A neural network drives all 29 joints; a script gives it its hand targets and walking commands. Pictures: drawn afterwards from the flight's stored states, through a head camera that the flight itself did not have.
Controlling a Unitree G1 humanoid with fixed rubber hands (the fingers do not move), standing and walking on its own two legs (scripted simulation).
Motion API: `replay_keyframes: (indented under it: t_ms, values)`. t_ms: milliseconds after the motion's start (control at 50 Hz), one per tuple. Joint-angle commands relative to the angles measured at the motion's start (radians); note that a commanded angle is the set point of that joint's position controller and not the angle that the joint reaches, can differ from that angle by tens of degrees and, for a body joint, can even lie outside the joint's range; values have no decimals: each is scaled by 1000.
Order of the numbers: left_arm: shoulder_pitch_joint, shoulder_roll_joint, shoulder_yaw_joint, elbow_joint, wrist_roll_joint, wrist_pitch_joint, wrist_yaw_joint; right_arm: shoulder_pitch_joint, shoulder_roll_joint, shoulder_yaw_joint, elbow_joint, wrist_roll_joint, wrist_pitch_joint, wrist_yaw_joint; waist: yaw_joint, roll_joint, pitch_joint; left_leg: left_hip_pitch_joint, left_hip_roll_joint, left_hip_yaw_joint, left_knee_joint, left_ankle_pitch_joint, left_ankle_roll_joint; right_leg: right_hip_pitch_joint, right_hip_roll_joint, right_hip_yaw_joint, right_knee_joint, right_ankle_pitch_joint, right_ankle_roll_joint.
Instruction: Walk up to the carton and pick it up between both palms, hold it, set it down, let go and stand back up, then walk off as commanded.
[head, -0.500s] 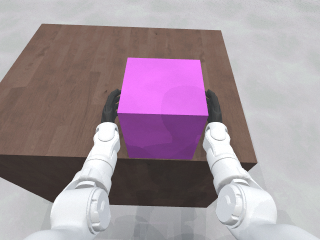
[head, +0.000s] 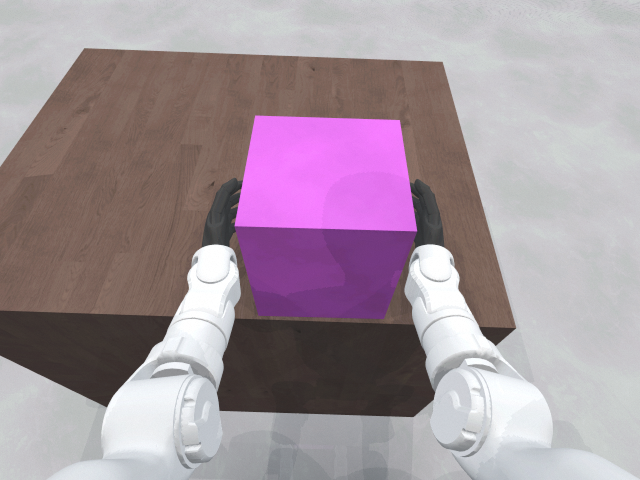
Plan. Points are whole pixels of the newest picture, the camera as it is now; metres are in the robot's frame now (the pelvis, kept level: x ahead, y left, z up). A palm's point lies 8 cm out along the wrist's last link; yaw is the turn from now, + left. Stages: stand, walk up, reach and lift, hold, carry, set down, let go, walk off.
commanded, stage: reach and lift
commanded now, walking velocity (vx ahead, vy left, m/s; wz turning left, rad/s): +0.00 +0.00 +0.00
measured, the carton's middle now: (324, 224) +0.43 +0.02 +0.04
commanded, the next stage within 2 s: none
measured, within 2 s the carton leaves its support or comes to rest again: leaves its support in 0.16 s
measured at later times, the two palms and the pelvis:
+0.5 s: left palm (218, 218) +0.39 +0.15 +0.09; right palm (442, 225) +0.40 -0.13 +0.09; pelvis -0.01 +0.00 +0.00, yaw +0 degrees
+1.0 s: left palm (218, 200) +0.39 +0.14 +0.12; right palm (455, 212) +0.39 -0.13 +0.12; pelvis +0.00 +0.00 +0.00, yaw +0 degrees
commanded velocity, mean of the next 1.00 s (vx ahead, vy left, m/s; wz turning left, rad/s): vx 0.00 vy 0.00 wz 0.00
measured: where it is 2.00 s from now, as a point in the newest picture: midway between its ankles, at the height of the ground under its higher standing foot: outside the picture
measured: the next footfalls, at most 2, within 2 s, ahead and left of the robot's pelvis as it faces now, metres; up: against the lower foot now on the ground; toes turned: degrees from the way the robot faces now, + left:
none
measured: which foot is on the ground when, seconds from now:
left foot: down 0.00-1.00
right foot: down 0.00-1.00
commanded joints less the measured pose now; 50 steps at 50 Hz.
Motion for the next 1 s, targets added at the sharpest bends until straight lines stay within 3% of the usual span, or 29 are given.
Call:
replay_keyframes:
  t_ms: [0, 20, 40, 60, 80, 120, 200, 220, 260, 320, 340, 420, 460, 520, 580, 600, 620, 660, 760, 780, 820, 840, 860, 880, 920, 960, 980]
  values:
    - [-617, -652, -199, -88, 60, -84, -111, -640, 621, 401, -103, -51, -104, 163, 8, 7, -676, 143, -68, 86, -13, 425, -24, 513, 25, -95, 22, 458, 0]
    - [-651, -639, -197, -86, 61, -85, -113, -620, 610, 383, -48, -61, -93, 162, -10, 5, -640, 120, -66, 80, -19, 393, -24, 514, 18, -91, 20, 439, -1]
    - [-660, -637, -180, -72, 65, -88, -115, -645, 606, 379, -71, -60, -101, 162, -8, 11, -627, 122, -65, 75, -26, 389, -23, 512, 14, -93, 19, 445, -3]
    - [-674, -650, -215, -83, 51, -90, -113, -657, 599, 378, -72, -60, -113, 159, -29, 9, -645, 140, -64, 72, -20, 407, -27, 504, 23, -101, 9, 448, -3]
    - [-668, -671, -245, -122, 38, -102, -108, -658, 626, 419, -97, -41, -126, 159, -19, 0, -699, 164, -58, 73, -5, 463, -30, 499, 31, -98, 27, 505, -1]
    - [-678, -677, -232, -123, 35, -111, -101, -687, 610, 417, -112, -46, -143, 156, -3, -1, -721, 164, -63, 74, -8, 465, -32, 504, 30, -102, 20, 501, -2]
    - [-692, -664, -251, -125, 35, -126, -100, -700, 605, 434, -112, -36, -168, 150, -23, -5, -707, 177, -62, 65, -7, 486, -34, 502, 33, -108, 20, 546, 5]
    - [-674, -650, -226, -109, 58, -117, -102, -674, 609, 446, -92, -30, -163, 148, -7, 3, -680, 186, -63, 68, -8, 478, -29, 509, 30, -99, 14, 527, 1]
    - [-696, -660, -236, -121, 53, -122, -104, -706, 615, 449, -105, -21, -177, 146, -7, -1, -695, 194, -64, 68, -7, 477, -29, 522, 26, -98, 17, 550, 5]
    - [-712, -643, -228, -130, 73, -127, -109, -674, 578, 439, -42, -39, -198, 140, -38, -13, -605, 245, -60, 57, -21, 471, -29, 496, 29, -109, 0, 513, 8]
    - [-717, -631, -198, -105, 89, -125, -115, -681, 572, 427, -14, -42, -192, 143, -19, -23, -557, 240, -59, 54, -29, 440, -23, 501, 25, -109, -14, 471, 6]
    - [-707, -591, -132, -48, 132, -87, -133, -677, 535, 385, 45, -74, -170, 148, -3, -39, -429, 212, -61, 70, -93, 279, 4, 468, 10, -109, -51, 303, 3]
    - [-687, -601, -131, -76, 135, -76, -130, -686, 515, 400, 23, -62, -176, 155, 10, -34, -423, 250, -60, 78, -93, 309, 6, 445, 16, -111, -63, 288, -1]
    - [-673, -599, -168, -81, 94, -44, -129, -713, 522, 413, -16, -51, -151, 152, 23, -46, -470, 216, -66, 87, -99, 265, 17, 429, 15, -104, -70, 254, 1]
    - [-711, -658, -245, -131, 42, -46, -109, -787, 548, 454, -86, -17, -149, 159, 25, -15, -616, 244, -64, 74, -78, 321, 3, 415, 28, -114, -52, 281, -7]
    - [-759, -682, -289, -198, 23, -50, -103, -776, 551, 461, -86, -21, -149, 160, 7, -8, -680, 263, -64, 74, -64, 364, -5, 410, 36, -116, -51, 309, -12]
    - [-765, -676, -283, -198, 15, -39, -99, -770, 541, 472, -85, -11, -133, 158, 10, -16, -650, 269, -60, 70, -62, 358, -6, 401, 39, -119, -56, 276, -14]
    - [-831, -707, -362, -250, -47, -44, -88, -799, 562, 478, -113, -7, -139, 155, -24, -14, -758, 279, -64, 62, -42, 374, -15, 390, 50, -129, -38, 318, -11]
    - [-804, -746, -434, -256, -70, -5, -74, -793, 567, 545, -129, 61, -91, 139, -51, 26, -726, 329, -61, 29, -18, 412, -30, 345, 58, -129, -35, 332, -17]
    - [-808, -726, -415, -263, -48, 12, -76, -763, 555, 545, -102, 72, -70, 138, -41, 23, -650, 337, -60, 25, -24, 398, -30, 340, 59, -123, -46, 300, -20]
    - [-764, -716, -418, -298, -27, 56, -79, -741, 581, 598, -84, 141, -18, 119, -32, 26, -571, 366, -71, 28, -22, 463, -32, 389, 58, -111, -45, 367, -11]
    - [-771, -723, -422, -313, -39, 76, -85, -750, 574, 627, -137, 167, -2, 114, -39, 12, -555, 364, -68, 23, -20, 454, -28, 409, 54, -100, -44, 354, -8]
    - [-715, -694, -392, -278, -1, 113, -92, -728, 559, 629, -107, 197, 31, 104, -34, 2, -441, 378, -71, 17, -34, 433, -24, 425, 51, -101, -60, 338, 1]
    - [-667, -689, -395, -298, 3, 153, -98, -735, 549, 671, -154, 248, 57, 98, -19, 0, -410, 408, -72, 17, -26, 485, -22, 442, 56, -96, -61, 370, 1]
    - [-637, -682, -384, -315, 19, 232, -115, -713, 531, 694, -167, 308, 105, 85, -25, -8, -307, 428, -77, 15, -39, 446, -11, 453, 50, -89, -80, 315, 10]
    - [-645, -640, -320, -344, 41, 303, -143, -751, 545, 702, -219, 338, 148, 75, -3, -64, -269, 418, -87, 27, -57, 359, 23, 494, 35, -68, -95, 284, 25]
    - [-665, -663, -332, -379, 33, 337, -154, -797, 535, 694, -268, 368, 151, 75, -17, -35, -294, 435, -94, 26, -59, 346, 26, 487, 32, -67, -99, 258, 23]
